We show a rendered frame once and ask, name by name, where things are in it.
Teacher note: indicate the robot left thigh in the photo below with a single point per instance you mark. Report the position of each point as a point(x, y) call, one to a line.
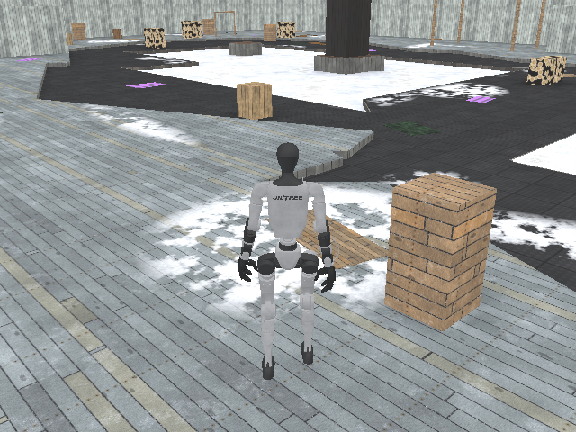
point(266, 275)

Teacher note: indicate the right robot shin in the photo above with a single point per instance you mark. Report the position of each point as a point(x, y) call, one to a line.
point(307, 321)

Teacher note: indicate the right robot hand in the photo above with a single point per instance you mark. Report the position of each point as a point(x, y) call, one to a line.
point(330, 279)

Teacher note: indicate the left robot hand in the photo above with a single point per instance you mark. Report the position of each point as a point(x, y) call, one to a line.
point(243, 269)

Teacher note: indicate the robot right forearm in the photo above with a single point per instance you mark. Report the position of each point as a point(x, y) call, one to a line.
point(325, 247)

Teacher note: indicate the right robot upper arm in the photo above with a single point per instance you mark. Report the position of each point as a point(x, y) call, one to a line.
point(319, 206)

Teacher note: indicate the robot left forearm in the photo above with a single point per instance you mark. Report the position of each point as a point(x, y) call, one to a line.
point(247, 243)

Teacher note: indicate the left robot upper arm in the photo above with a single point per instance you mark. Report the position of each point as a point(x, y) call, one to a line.
point(259, 191)

